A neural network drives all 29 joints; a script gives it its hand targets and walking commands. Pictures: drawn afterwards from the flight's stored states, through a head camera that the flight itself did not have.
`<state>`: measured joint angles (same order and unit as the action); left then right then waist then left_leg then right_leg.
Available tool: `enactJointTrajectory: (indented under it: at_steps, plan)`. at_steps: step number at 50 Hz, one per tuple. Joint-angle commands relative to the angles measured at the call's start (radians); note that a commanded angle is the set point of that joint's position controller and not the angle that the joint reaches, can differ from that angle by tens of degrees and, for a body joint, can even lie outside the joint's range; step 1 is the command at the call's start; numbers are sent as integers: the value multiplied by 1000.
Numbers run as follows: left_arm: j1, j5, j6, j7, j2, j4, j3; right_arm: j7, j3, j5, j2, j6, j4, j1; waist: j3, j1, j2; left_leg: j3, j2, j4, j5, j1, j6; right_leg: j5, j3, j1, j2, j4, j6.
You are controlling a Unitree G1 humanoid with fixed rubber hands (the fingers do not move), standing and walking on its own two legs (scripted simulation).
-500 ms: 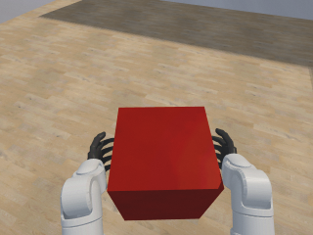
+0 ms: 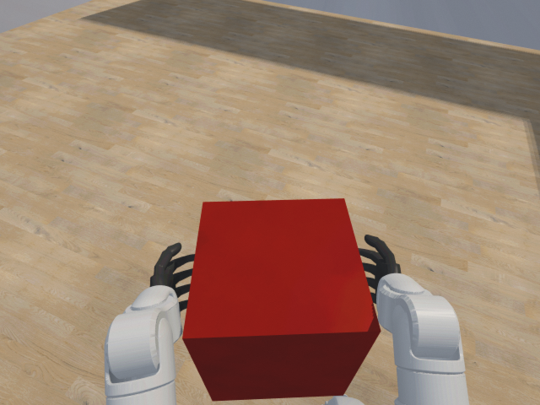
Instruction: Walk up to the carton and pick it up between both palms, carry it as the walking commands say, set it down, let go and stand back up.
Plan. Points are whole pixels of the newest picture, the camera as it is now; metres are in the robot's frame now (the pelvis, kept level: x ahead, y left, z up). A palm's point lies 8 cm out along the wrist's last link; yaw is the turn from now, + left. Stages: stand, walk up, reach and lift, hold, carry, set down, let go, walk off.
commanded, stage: carry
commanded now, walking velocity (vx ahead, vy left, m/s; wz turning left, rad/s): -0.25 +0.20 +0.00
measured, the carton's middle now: (276, 303) +0.28 +0.01 +0.00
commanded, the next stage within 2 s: none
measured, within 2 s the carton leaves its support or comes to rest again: neither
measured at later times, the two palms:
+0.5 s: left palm out of the picture +0.11 +0.23 +0.10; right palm out of the picture +0.09 -0.07 +0.09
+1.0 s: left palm out of the picture -0.07 +0.36 +0.09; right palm out of the picture -0.09 +0.07 +0.06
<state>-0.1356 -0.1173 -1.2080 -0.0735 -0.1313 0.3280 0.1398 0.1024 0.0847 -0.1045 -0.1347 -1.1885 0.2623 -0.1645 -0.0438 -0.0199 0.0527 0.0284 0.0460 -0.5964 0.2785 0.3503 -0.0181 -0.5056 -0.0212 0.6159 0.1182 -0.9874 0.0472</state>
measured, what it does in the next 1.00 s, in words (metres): walks backwards: right foot, then left foot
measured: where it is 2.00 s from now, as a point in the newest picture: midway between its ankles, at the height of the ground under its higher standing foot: outside the picture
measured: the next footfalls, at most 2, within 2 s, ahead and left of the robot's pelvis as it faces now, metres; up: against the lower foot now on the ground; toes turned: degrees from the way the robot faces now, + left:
right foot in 0.24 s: -0.08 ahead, -0.04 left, +0.00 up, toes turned -10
left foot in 0.62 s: -0.18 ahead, +0.31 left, +0.00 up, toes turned +3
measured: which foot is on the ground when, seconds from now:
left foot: down 0.00-0.24, up 0.26-0.60, down 0.62-0.94, up 0.96-1.00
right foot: up 0.00-0.22, down 0.24-0.62, up 0.64-0.92, down 0.94-1.00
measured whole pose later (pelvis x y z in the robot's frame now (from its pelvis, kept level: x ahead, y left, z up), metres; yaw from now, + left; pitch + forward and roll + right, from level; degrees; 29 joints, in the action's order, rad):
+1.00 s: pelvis -0.35 +0.23 +0.00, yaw -2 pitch +3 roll +1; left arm -0.16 -0.10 -1.19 -0.08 -0.13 0.30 0.11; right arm 0.09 0.11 -0.12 -0.13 -1.19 0.33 -0.13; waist -0.05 0.00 -0.04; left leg 0.09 -0.02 -0.73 0.35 0.55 0.01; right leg -0.33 -0.12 0.32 0.04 -0.61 -0.05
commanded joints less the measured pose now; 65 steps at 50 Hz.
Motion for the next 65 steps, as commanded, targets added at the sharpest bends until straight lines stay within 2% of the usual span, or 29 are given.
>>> enactJointTrajectory:
  at_steps: [1, 4, 10, 12, 13, 14, 16, 18, 22, 27, 29, 30, 31, 32, 33, 34, 37, 41, 45, 47, 48, 49, 51, 54, 58, 60, 62, 63, 65]
  plan:
    - [-607, 469, 23, 261, -939, 108, -808, -283, -634, 394, -938, 17, 134, -470, -227, 16, -268, -25, 189, 196, -420, -37, 136, -10, -20, -44, -65, -322, -24]
    - [-563, 484, 17, 255, -924, 125, -813, -268, -611, 367, -915, 23, 123, -393, -272, 22, -244, -59, 158, 145, -461, -184, 174, 15, -84, -29, -67, -161, -2]
    - [-442, 452, 4, 255, -887, 47, -763, -253, -643, 343, -889, 10, 97, -346, -348, 29, -239, -191, 192, 138, -479, -235, 223, 110, -85, -269, -88, 434, -73]
    - [-418, 443, 2, 265, -884, 29, -732, -250, -675, 349, -891, 7, 97, -379, -331, 26, -50, -152, 110, 40, -153, 29, 106, 235, 121, -541, 110, 685, -63]
    - [-421, 418, 15, 268, -872, 19, -724, -253, -704, 367, -883, 3, 142, -426, -254, 24, 331, 30, -24, -125, 195, 348, 6, 708, 416, -608, 457, 665, -216]
    - [-443, 420, 20, 272, -892, 31, -715, -255, -712, 383, -903, 10, 175, -492, -242, 10, 293, -44, -4, -386, 291, 345, -1, 929, 350, -494, 484, 632, -293]
    - [-456, 415, 30, 273, -912, 52, -700, -258, -745, 418, -939, 16, 178, -553, -219, 13, 35, -141, -51, -615, 149, 286, -13, 772, 169, -386, 325, 615, -214]
    - [-463, 406, 38, 264, -900, 86, -688, -259, -772, 453, -938, 21, 189, -562, -220, 21, 80, -127, -61, -672, 54, 309, -44, 687, 48, -417, 234, 590, -159]
    - [-381, 364, 28, 245, -861, 74, -658, -251, -766, 449, -888, 8, 191, -506, -249, 12, 159, -46, -50, -504, 137, 270, -98, 665, 44, -482, 204, 567, -153]
    - [-370, 350, 4, 249, -842, 43, -676, -259, -735, 436, -876, -16, 132, -444, -281, -3, 271, 24, -41, -120, 204, 66, -66, 622, 106, -460, 236, 587, -140]
    - [-388, 359, 0, 251, -850, 36, -693, -265, -717, 426, -887, -19, 103, -420, -284, 12, 226, 65, -57, 137, 79, -50, -46, 656, 78, -434, 210, 515, -97]
    - [-396, 365, 2, 252, -855, 37, -703, -267, -706, 420, -889, -20, 97, -412, -297, 13, 121, 19, -15, 263, 23, -165, -42, 589, 47, -347, 174, 426, -56]
    - [-408, 370, 6, 252, -857, 38, -710, -273, -692, 421, -890, -22, 90, -404, -276, 9, -80, -142, 150, 331, -64, -268, -18, 285, -9, -162, 107, 303, -14]
    - [-444, 393, -2, 256, -868, 85, -734, -278, -682, 397, -907, -8, 76, -427, -252, 16, -503, -336, 378, 327, -431, -135, 155, -169, -159, -17, -51, 104, 28]
    - [-556, 418, 3, 261, -893, 105, -760, -281, -674, 412, -929, -2, 112, -455, -248, 33, -465, -238, 325, 254, -588, -28, 219, -232, -17, -91, -52, -184, -1]
    - [-585, 434, 9, 261, -923, 99, -772, -281, -658, 411, -941, 2, 111, -447, -243, 30, -333, -136, 263, 224, -547, 3, 197, -158, 28, -92, -88, -296, -21]
    - [-601, 483, 19, 260, -935, 133, -816, -276, -622, 384, -928, 18, 138, -440, -243, 16, -251, -10, 165, 174, -417, -108, 138, 17, -46, -38, -61, -280, -5]
    - [-522, 477, 7, 253, -906, 106, -800, -256, -608, 347, -903, 17, 109, -356, -310, 33, -256, -149, 201, 154, -471, -233, 216, -35, -92, -92, -87, -2, -25]
    - [-445, 454, 1, 258, -884, 54, -762, -249, -643, 340, -891, 8, 99, -344, -346, 29, -241, -196, 191, 152, -450, -230, 219, 105, -86, -276, -86, 432, -72]
    - [-427, 446, -2, 268, -880, 37, -734, -247, -677, 346, -891, 6, 99, -376, -345, 31, -43, -170, 124, 82, -131, 10, 107, 181, 105, -540, 86, 681, -64]
    - [-422, 421, 9, 272, -869, 22, -726, -251, -708, 363, -876, 1, 145, -428, -249, 18, 327, 15, -14, -73, 163, 311, 8, 404, 417, -558, 406, 721, -208]
    - [-449, 421, 11, 276, -898, 28, -720, -254, -720, 381, -896, 5, 179, -504, -220, 13, 293, -20, 7, -319, 264, 281, 1, 603, 355, -427, 448, 701, -277]
    - [-469, 420, 17, 277, -924, 52, -714, -264, -759, 426, -939, 7, 190, -569, -197, 21, 59, -65, -11, -482, 98, 221, -4, 480, 143, -333, 275, 678, -200]
    - [-455, 390, 23, 257, -905, 80, -690, -271, -784, 464, -927, 4, 203, -575, -225, 22, 120, -3, -21, -359, 31, 199, -42, 399, 3, -395, 144, 646, -134]
    - [-388, 343, 6, 236, -863, 59, -679, -271, -748, 451, -881, -23, 164, -500, -257, -8, 156, 61, -53, -78, 133, 85, -51, 348, 44, -414, 152, 603, -162]
    - [-370, 337, -8, 233, -849, 27, -685, -275, -726, 432, -863, -37, 119, -446, -264, 7, 124, 77, -47, 169, -11, -50, -45, 432, 28, -379, 126, 525, -124]
    - [-368, 340, -11, 237, -850, -8, -689, -282, -701, 420, -856, -48, 90, -409, -309, 7, -26, -134, 154, 262, -188, -268, -28, 339, 10, -228, 89, 373, -54]
    - [-413, 359, -16, 243, -865, 37, -722, -287, -690, 395, -873, -36, 53, -408, -273, 5, -317, -251, 280, 257, -351, -168, 51, 133, -71, -171, 1, 407, 5]
    - [-525, 403, -13, 254, -912, 62, -749, -288, -681, 411, -911, -26, 86, -461, -253, 16, -249, -169, 209, 239, -236, -64, 69, 125, -74, -263, -19, 341, 7]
